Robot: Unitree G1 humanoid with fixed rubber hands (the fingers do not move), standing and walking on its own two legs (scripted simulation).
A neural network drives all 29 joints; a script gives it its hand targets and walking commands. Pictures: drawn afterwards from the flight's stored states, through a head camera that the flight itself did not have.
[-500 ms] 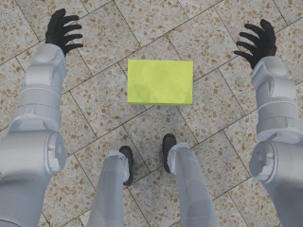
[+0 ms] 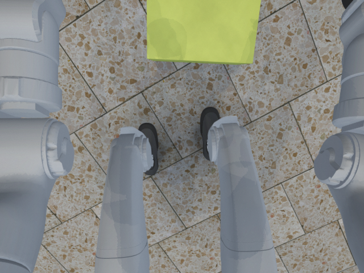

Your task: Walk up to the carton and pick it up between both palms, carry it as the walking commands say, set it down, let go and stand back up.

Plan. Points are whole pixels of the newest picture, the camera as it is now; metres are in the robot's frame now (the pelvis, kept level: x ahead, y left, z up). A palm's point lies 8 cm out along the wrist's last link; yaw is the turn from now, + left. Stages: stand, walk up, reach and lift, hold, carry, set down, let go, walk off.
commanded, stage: reach and lift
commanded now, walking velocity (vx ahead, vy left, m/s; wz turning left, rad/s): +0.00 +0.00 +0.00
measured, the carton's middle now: (199, 28) +0.53 -0.09 -0.50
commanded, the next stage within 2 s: none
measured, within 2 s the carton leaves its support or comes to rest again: neither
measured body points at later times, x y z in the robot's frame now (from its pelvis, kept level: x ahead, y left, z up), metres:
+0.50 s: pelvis -0.03 -0.01 -0.15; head +0.35 -0.04 +0.08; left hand +0.58 +0.15 -0.29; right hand +0.52 -0.30 -0.30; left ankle +0.09 +0.12 -0.55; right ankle +0.13 -0.12 -0.55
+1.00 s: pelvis -0.01 +0.00 -0.23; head +0.38 -0.02 -0.01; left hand +0.57 +0.15 -0.43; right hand +0.51 -0.29 -0.43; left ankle +0.09 +0.12 -0.55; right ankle +0.13 -0.12 -0.55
